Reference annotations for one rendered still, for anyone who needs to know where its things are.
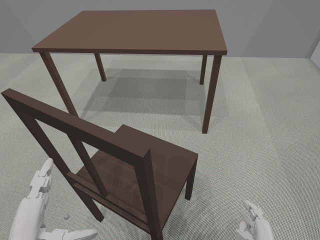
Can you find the left robot hand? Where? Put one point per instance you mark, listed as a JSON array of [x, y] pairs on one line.
[[30, 215]]

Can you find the right robot hand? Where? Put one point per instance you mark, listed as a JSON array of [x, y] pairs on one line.
[[259, 230]]

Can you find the chair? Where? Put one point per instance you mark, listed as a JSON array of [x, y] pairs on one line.
[[134, 174]]

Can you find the table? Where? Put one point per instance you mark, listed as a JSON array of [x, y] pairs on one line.
[[162, 32]]

